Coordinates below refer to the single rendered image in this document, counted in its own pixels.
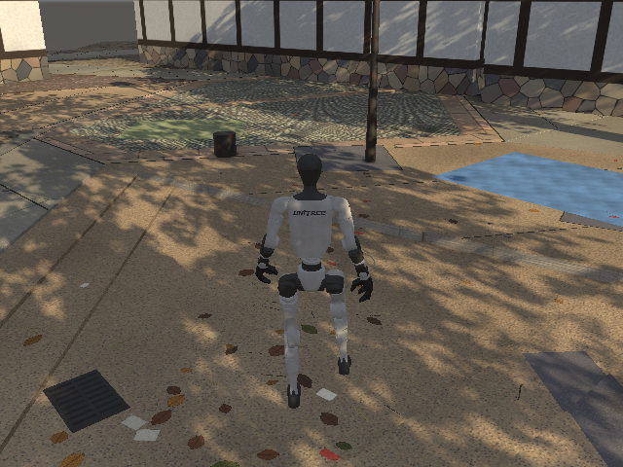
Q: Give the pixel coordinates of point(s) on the left robot forearm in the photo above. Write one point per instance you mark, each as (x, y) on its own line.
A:
(265, 255)

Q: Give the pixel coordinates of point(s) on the right robot forearm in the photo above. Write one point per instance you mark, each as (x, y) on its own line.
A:
(358, 261)

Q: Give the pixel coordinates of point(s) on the right robot shin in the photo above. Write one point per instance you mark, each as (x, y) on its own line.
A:
(341, 333)

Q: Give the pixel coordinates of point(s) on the left robot upper arm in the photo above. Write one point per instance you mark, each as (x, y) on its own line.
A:
(279, 206)

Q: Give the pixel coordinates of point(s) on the left robot hand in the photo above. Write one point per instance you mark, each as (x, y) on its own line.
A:
(270, 270)

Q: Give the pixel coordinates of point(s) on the robot torso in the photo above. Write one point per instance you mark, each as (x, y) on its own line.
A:
(310, 226)

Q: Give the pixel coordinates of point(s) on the right robot hand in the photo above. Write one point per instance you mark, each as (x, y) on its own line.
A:
(367, 286)

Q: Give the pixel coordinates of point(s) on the right robot upper arm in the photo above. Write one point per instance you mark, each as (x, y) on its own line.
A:
(341, 206)

